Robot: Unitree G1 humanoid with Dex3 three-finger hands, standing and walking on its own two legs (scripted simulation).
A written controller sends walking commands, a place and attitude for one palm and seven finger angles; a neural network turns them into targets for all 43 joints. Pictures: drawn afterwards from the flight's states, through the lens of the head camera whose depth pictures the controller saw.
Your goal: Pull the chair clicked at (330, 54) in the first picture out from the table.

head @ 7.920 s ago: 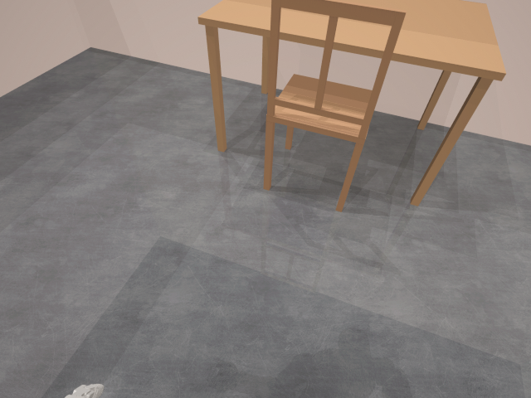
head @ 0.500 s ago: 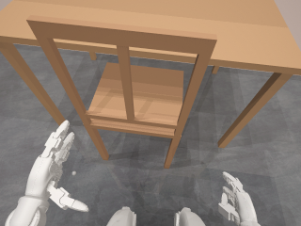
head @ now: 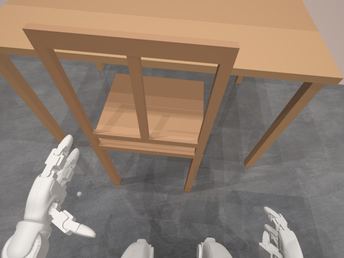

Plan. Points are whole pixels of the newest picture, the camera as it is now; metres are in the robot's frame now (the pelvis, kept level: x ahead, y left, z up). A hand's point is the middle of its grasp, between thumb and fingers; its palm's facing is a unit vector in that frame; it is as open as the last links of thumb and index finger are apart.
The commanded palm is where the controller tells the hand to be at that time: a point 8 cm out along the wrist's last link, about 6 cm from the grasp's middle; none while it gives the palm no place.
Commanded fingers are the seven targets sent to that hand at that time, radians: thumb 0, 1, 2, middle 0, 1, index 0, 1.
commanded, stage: raise the hand toward the chair's back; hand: left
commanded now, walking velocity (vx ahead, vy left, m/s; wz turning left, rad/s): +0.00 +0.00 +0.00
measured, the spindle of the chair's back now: (140, 105) +0.50 +0.11 +0.02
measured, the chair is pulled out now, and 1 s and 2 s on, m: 0.00 0.00 0.00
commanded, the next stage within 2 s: aim the fingers beside a spindle in 0.14 s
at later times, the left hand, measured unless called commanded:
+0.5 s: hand (94, 190) +0.25 +0.18 +0.03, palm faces -0.09 -1.00 -0.03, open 17.0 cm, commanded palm +0.24 +0.24 +0.03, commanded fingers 0.00 -0.50 0.30 -0.06 -0.08 -0.06 -0.08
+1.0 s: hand (115, 174) +0.30 +0.15 +0.01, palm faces -0.09 -1.00 -0.03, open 16.9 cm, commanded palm +0.28 +0.20 +0.01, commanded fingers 0.00 -0.50 0.30 -0.06 -0.08 -0.06 -0.08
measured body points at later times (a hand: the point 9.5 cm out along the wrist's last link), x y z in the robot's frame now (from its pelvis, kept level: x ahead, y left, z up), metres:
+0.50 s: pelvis -0.01 +0.00 -0.01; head +0.07 +0.01 +0.43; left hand +0.25 +0.23 +0.03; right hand +0.17 -0.24 -0.09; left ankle -0.01 +0.10 -0.66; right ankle +0.03 -0.12 -0.66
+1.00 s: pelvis -0.01 -0.01 -0.02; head +0.09 -0.01 +0.42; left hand +0.30 +0.20 +0.01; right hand +0.15 -0.26 -0.11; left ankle -0.01 +0.10 -0.66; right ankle +0.03 -0.12 -0.66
